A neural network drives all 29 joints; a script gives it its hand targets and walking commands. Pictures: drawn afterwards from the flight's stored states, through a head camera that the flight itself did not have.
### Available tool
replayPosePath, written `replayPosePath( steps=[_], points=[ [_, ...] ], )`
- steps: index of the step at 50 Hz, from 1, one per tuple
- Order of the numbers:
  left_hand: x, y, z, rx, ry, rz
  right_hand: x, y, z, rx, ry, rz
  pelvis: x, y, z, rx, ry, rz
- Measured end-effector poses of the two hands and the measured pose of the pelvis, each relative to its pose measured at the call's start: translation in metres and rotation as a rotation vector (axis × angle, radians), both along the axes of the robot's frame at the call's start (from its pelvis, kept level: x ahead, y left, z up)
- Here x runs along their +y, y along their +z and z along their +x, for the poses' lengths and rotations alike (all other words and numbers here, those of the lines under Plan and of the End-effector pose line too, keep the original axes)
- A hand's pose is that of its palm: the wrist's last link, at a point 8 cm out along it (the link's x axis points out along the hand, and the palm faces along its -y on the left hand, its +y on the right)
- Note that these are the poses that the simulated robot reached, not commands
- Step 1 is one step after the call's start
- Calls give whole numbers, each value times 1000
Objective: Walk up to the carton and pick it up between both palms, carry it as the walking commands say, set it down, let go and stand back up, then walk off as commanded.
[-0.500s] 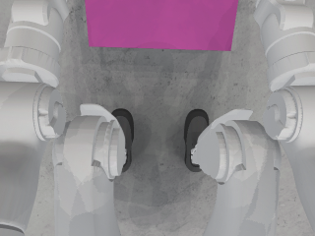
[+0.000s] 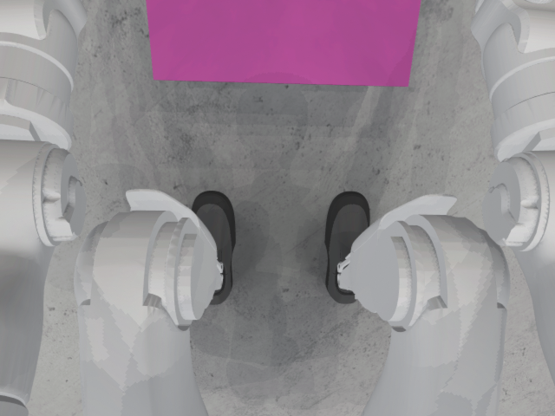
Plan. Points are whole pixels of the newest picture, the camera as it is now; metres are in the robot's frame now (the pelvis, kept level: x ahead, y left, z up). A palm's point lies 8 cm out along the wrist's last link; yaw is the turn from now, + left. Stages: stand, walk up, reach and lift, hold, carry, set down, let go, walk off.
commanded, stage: set down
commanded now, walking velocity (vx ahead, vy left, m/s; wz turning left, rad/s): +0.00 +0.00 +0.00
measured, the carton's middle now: out of the picture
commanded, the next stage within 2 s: let go in 1.52 s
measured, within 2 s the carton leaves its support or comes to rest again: neither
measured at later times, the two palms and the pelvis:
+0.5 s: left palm out of the picture +0.56 +0.24 -0.06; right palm out of the picture +0.56 -0.21 -0.07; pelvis +0.00 +0.00 +0.06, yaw +0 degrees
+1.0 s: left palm out of the picture +0.56 +0.25 +0.08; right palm out of the picture +0.56 -0.22 +0.08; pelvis +0.02 +0.00 +0.18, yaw +0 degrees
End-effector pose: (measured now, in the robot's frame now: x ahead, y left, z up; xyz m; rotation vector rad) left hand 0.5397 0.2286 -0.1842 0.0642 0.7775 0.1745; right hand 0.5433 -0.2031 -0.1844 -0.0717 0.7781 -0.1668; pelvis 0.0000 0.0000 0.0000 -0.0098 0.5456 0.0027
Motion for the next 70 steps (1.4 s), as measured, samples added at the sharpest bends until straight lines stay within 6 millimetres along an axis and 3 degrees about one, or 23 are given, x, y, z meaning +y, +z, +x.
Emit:
replayPosePath(
  steps=[5,9,29,48,70],
  points=[
    [0,6,6,-31,-2,-4,-2,6,5,-29,1,0,0,0,0,3,0,-1],
    [-3,21,15,-79,-4,-7,0,20,11,-70,6,0,0,4,-1,5,1,-3],
    [9,142,20,-129,-3,1,-7,139,19,-130,7,-9,0,71,1,138,7,-2],
    [23,254,21,-144,-13,-17,-13,251,22,-143,15,6,2,168,16,272,4,-4],
    [28,387,20,-150,-28,-33,-9,385,22,-151,35,15,2,285,31,247,4,1]
  ],
)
